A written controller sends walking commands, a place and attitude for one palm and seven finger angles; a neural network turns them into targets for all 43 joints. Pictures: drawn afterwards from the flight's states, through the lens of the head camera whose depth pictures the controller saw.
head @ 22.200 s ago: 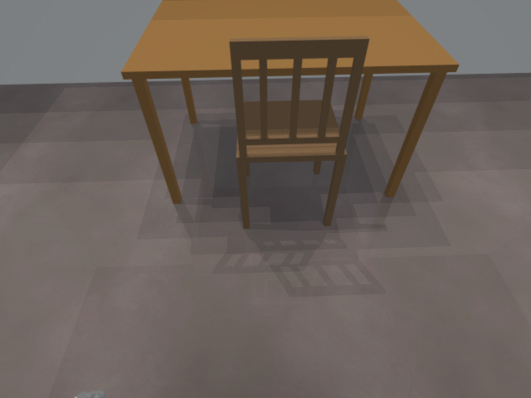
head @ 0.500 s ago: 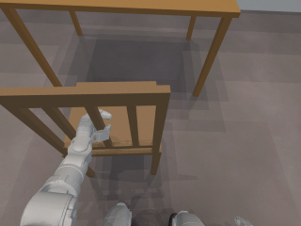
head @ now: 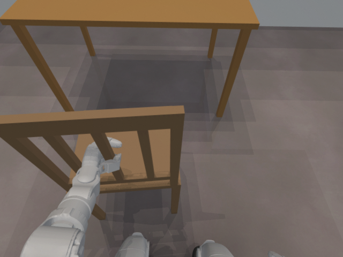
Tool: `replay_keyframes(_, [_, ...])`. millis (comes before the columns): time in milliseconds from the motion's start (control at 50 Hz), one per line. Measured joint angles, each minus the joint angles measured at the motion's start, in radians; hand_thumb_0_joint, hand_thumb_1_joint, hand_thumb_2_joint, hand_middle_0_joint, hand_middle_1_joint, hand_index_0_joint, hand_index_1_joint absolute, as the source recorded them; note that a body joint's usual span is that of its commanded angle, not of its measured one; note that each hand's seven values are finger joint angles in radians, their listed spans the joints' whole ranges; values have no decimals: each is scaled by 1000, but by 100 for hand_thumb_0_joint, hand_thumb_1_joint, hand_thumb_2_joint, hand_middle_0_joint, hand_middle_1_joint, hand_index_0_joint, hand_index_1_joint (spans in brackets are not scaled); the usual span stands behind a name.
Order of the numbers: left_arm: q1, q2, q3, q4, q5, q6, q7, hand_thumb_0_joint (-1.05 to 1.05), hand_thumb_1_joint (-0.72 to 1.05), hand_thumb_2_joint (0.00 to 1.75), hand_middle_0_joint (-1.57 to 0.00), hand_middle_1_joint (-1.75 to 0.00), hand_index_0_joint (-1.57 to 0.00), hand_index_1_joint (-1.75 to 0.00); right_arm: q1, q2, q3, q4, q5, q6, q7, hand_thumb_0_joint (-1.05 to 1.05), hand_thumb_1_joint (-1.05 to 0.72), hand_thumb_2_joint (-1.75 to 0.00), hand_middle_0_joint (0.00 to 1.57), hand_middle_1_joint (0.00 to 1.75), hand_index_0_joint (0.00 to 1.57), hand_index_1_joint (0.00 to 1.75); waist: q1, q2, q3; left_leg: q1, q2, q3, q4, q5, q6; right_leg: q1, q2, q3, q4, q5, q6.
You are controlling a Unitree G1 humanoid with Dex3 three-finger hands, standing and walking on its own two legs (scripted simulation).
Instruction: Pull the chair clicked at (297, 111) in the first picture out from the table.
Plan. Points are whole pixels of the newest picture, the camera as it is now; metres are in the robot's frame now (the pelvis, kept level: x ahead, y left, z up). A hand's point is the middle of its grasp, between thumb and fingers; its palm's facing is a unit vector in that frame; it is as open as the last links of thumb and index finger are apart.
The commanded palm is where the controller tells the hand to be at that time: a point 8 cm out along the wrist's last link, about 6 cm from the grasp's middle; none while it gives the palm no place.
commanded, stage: stop walking, hand still on the chair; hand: left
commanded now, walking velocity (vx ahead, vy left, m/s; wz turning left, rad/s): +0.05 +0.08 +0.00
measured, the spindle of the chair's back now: (110, 158) +0.37 +0.20 -0.07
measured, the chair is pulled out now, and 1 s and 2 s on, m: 0.53 0.55 0.55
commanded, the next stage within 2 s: open the thumb and straighten the fingers in 0.86 s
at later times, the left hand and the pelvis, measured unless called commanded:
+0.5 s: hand (114, 166) +0.33 +0.17 -0.05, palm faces +0.12 -0.97 -0.20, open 5.8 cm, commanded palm +0.31 +0.22 -0.03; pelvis +0.05 +0.00 +0.02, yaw -2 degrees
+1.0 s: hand (114, 166) +0.33 +0.17 -0.05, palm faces +0.11 -0.97 -0.20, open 5.8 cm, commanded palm +0.30 +0.23 -0.03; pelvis +0.07 +0.01 +0.02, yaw -2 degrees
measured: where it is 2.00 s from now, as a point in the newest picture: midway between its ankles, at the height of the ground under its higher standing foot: outside the picture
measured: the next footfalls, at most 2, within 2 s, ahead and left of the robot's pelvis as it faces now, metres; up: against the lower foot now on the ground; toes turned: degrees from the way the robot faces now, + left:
none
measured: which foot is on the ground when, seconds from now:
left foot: down 0.00-1.00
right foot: down 0.00-1.00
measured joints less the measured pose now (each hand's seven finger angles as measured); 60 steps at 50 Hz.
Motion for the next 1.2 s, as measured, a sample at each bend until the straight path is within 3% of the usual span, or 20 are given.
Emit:
replay_keyframes(60, [79,2,22,-88,11,13,8,7,60,79,-33,-128,-50,-145,-6,5,2,-8,-10,5,11,1,-91,-90,21,30,21,30,-24,-19,-10,4,-39,-1,49,-130,15,-11,-23,13,26,-16,-4])
replay_keyframes(120, [143,-13,29,-155,24,22,17,7,60,79,-34,-129,-50,-145,-12,-3,-1,-2,-20,5,13,1,-91,-90,21,30,21,30,-47,-20,-20,59,-66,-3,7,-84,21,-1,-38,17,28,-28,7])
replay_keyframes(160, [173,-19,24,-191,29,27,22,6,60,79,-34,-129,-50,-145,-15,-2,-3,-4,-21,6,9,1,-91,-90,21,30,21,30,-42,-23,-13,87,-67,5,-33,1,16,17,-38,24,15,-34,12])
replay_keyframes(380, [311,-46,6,-293,22,25,31,8,61,78,-32,-128,-50,-145,-27,38,9,-27,-19,-4,14,1,-91,-90,21,30,21,30,3,-24,-32,192,-47,24,-161,2,-1,117,-17,36,-125,7,11])
replay_keyframes(640, [427,-58,-3,-361,18,37,35,10,61,77,-31,-127,-50,-145,-95,14,-15,-67,-21,21,10,1,-91,-90,21,30,20,30,6,-23,-73,265,-44,39,-223,-9,-3,178,-15,46,-171,-8,12])
replay_keyframes(940, [476,-61,-15,-406,15,44,40,9,62,77,-30,-126,-50,-145,-63,29,-6,-69,-22,58,8,1,-91,-90,21,30,20,30,-2,-23,-85,281,-48,43,-242,-12,2,194,-18,48,-191,-11,16])
replay_keyframes(980, [479,-62,-13,-408,15,43,39,9,62,77,-30,-126,-50,-145,-57,32,-4,-65,-23,62,9,1,-91,-90,21,30,20,30,-4,-22,-85,281,-48,44,-243,-12,2,194,-18,49,-192,-10,16])
replay_keyframes(1080, [535,-49,-4,-508,-13,60,28,8,57,75,-33,-131,-50,-145,-33,21,-4,-82,7,42,65,1,-91,-90,21,30,21,30,-41,-36,-150,149,-63,24,-150,-43,5,65,-36,34,-86,-57,19])
replay_keyframes(1200, [593,-39,-12,-665,-12,108,22,4,27,60,-38,-134,-50,-145,-24,-10,-26,-110,-3,0,77,1,-91,-90,21,30,20,30,-45,-22,-186,9,-66,17,-14,-106,9,-68,-41,33,38,-113,23])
